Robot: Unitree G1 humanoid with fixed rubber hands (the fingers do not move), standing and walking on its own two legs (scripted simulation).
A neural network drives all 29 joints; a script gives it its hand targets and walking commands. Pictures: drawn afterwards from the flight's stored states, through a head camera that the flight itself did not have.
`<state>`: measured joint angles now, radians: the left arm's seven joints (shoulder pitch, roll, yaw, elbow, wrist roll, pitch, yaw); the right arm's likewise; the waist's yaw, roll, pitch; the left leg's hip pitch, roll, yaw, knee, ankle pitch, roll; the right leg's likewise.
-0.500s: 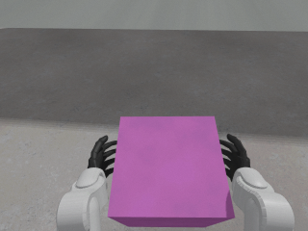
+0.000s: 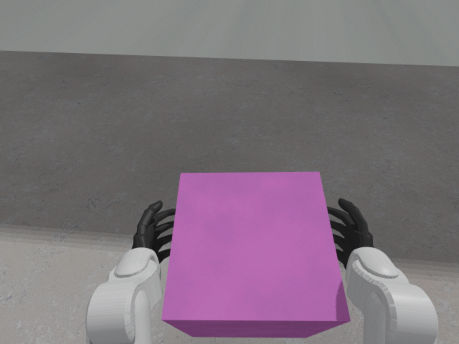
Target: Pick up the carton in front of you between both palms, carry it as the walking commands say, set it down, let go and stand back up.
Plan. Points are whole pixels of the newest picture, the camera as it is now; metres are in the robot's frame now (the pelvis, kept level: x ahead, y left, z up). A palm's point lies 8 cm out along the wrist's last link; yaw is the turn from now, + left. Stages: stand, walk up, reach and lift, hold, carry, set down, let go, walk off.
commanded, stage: carry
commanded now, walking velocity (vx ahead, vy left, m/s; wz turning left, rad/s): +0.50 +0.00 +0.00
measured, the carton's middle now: (249, 263) +0.26 +0.00 +0.03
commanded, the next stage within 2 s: none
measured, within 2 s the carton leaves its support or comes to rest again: neither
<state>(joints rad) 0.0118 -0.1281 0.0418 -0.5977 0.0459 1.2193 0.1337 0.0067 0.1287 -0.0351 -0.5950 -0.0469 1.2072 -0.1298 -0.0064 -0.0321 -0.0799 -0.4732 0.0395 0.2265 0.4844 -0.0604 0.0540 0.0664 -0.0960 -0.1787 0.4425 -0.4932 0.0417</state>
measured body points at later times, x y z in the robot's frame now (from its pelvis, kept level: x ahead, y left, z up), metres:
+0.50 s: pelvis +0.34 -0.02 +0.00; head +0.34 -0.03 +0.45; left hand +0.59 +0.14 +0.09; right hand +0.59 -0.17 +0.09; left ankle +0.13 +0.09 -0.70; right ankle +0.45 -0.11 -0.72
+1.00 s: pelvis +0.68 +0.01 +0.00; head +0.68 +0.02 +0.45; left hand +0.93 +0.16 +0.08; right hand +0.93 -0.14 +0.09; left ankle +0.77 +0.10 -0.72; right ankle +0.47 -0.10 -0.67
